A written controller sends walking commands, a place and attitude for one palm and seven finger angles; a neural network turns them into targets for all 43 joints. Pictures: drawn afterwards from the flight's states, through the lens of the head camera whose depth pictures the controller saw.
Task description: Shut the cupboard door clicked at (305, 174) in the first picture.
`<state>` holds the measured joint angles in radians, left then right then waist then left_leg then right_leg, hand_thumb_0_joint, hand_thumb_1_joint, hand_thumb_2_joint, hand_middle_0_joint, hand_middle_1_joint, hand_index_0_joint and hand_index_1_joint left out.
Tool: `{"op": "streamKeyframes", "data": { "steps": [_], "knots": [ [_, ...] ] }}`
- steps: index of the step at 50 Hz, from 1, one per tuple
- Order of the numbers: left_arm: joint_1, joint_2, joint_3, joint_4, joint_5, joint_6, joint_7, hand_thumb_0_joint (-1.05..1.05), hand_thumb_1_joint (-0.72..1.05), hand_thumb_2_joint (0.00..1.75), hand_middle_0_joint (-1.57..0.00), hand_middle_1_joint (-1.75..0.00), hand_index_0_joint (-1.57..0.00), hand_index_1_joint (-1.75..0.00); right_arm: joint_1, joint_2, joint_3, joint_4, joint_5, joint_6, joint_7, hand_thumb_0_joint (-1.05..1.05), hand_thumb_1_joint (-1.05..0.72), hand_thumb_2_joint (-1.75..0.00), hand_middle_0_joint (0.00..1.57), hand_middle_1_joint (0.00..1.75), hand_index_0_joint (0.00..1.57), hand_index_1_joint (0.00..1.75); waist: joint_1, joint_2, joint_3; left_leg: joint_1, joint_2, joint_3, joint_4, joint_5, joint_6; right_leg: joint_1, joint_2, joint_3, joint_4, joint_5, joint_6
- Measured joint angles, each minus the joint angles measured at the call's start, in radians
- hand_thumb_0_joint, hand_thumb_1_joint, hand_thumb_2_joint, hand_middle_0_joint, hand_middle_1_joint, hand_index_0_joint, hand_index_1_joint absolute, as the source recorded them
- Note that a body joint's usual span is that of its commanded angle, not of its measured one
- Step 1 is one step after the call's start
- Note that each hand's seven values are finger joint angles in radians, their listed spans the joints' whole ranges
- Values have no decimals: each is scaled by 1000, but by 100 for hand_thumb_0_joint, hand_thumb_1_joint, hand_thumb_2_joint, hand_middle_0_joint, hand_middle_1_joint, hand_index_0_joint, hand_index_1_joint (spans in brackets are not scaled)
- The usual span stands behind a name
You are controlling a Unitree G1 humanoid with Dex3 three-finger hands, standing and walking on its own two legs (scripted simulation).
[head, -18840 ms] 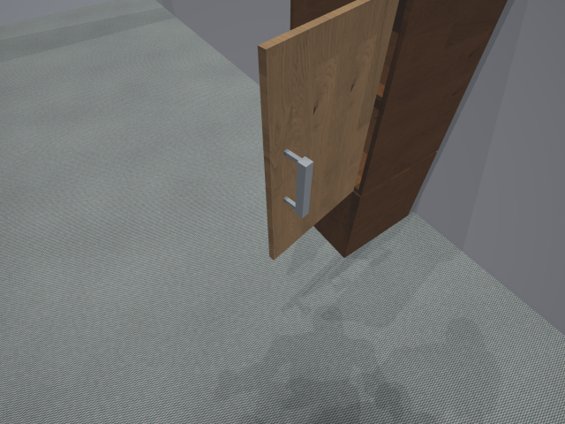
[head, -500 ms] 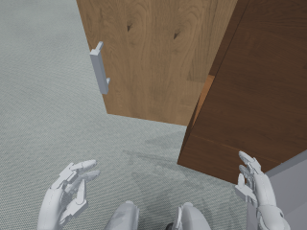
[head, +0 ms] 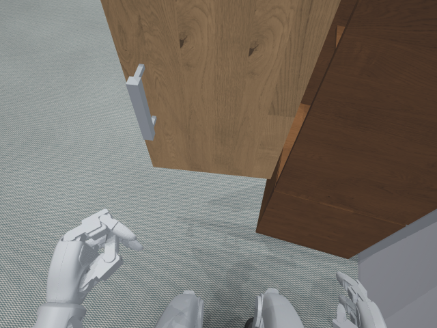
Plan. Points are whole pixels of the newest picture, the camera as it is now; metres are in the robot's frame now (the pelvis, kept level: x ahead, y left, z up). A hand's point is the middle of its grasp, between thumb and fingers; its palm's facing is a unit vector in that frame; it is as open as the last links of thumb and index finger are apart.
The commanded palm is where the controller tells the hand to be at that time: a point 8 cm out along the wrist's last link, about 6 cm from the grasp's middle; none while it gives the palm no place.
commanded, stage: raise the hand and make a fist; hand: left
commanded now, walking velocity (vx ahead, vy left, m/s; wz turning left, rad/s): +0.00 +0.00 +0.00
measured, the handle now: (145, 104) +0.53 +0.20 +0.06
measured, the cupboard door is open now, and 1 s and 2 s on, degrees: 100 100 100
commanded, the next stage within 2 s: bring the fist close to the handle in 0.92 s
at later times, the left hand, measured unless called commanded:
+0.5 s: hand (128, 238) +0.25 +0.16 +0.06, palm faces -0.06 -1.00 -0.03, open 3.1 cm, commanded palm +0.23 +0.22 +0.06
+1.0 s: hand (124, 244) +0.24 +0.17 +0.06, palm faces -0.02 -1.00 -0.03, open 3.1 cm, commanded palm +0.21 +0.22 +0.06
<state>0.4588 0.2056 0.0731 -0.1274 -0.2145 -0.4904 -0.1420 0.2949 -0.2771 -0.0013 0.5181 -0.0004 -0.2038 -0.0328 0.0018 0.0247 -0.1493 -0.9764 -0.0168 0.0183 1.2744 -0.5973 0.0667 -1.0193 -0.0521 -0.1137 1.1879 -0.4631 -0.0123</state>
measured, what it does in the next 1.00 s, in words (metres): stands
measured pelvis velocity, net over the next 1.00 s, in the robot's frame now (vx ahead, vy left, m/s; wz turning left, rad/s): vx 0.01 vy -0.02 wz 0.00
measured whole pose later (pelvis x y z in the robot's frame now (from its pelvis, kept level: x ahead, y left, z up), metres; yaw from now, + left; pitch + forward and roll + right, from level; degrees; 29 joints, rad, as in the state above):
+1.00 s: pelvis +0.01 -0.02 +0.01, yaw +0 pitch +17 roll -2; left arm 0.37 0.24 0.16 0.02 -0.29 -0.40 -0.28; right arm 0.25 -0.25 0.01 0.47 0.02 -0.15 -0.04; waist 0.00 0.03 -0.16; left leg -0.91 0.00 0.00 1.22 -0.59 0.04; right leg -0.96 -0.03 -0.12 1.14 -0.47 -0.04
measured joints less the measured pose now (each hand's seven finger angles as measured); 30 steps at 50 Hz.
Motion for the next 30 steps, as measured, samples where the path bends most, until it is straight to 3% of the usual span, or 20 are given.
{"op": "streamKeyframes", "data": {
  "steps": [4, 7, 9, 13, 16, 22, 30],
  "knots": [
    [-35, 18, -46, 35, 22, 85, -75, 2, 91, 90, -101, -119, -101, -119, -48, -1, -10, -32, 15, 6, -10, 1, -91, -90, 20, 30, 20, 30, -8, -8, 7, -5, 4, 4, 4, -8, 1, -10, 5, 5, 7, -6, 1],
    [-24, 37, -27, 21, 7, 145, -70, 2, 90, 90, -107, -125, -107, -125, -67, 23, -11, -68, 18, 18, -17, 1, -91, -90, 20, 30, 20, 30, -11, -17, 10, 19, 10, 8, -21, -7, -6, 9, 12, 9, -14, -5, -4],
    [-8, 37, 8, -3, -19, 142, -43, 2, 90, 90, -111, -129, -111, -129, -69, 39, -9, -84, 16, 23, -18, 1, -91, -90, 20, 30, 20, 30, -5, -19, 7, 40, 13, 5, -41, -4, -11, 29, 16, 7, -33, -4, -6],
    [-1, 21, 69, -20, -45, 78, -13, 2, 90, 90, -118, -137, -118, -137, -67, 48, 5, -86, 7, 28, -7, 1, -91, -90, 20, 30, 20, 30, 12, -8, -14, 56, 12, -11, -58, -6, -16, 53, 16, -8, -52, -10, -9],
    [-30, 13, 66, 23, -39, 61, -54, 2, 91, 90, -123, -142, -123, -142, -75, 41, 21, -77, 6, 31, -1, 1, -91, -90, 20, 30, 20, 30, 19, 2, -19, 48, 10, -22, -47, -13, -18, 50, 14, -19, -44, -21, -11],
    [-71, 39, 33, 82, -32, 142, -155, 2, 91, 90, -128, -148, -128, -148, -78, 43, 28, -70, 13, 37, -10, 1, -91, -90, 21, 30, 21, 30, 11, -3, -4, 43, 18, -20, -37, -22, -25, 40, 21, -17, -31, -28, -19],
    [-76, 37, 124, 54, -89, 83, -111, 2, 90, 90, -130, -150, -130, -150, -37, 39, 10, -47, 16, 49, -12, 1, -91, -90, 20, 30, 20, 30, 4, 4, -10, 73, 21, -20, -65, -13, -32, 67, 26, -16, -54, -22, -23]
  ]
}}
